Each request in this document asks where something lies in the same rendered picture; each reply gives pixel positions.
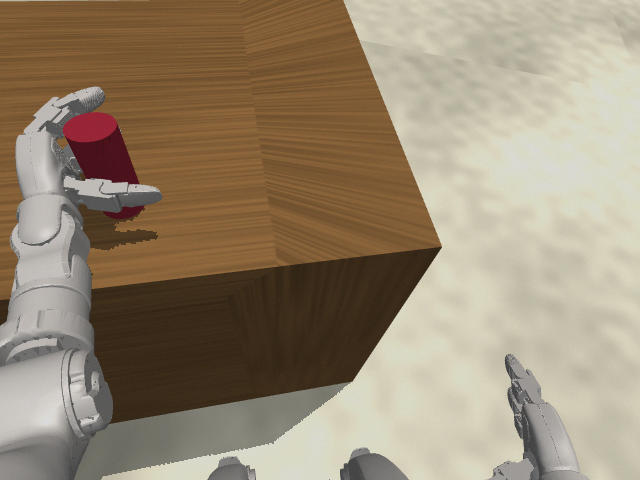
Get left robot hand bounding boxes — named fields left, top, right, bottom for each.
left=15, top=87, right=162, bottom=213

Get can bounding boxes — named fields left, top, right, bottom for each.
left=63, top=112, right=145, bottom=219

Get left robot arm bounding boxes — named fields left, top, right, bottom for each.
left=0, top=194, right=113, bottom=480

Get right robot hand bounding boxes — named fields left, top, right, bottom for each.
left=487, top=354, right=581, bottom=480

